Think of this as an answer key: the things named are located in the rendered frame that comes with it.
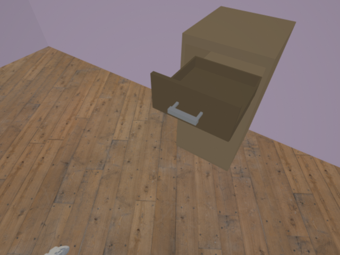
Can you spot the cabinet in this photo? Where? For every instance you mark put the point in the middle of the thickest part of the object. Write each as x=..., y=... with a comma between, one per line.
x=243, y=40

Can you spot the handle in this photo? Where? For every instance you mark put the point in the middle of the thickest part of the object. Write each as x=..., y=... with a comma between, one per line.
x=183, y=115

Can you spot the drawer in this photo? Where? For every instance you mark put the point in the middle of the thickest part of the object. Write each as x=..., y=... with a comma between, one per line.
x=221, y=92

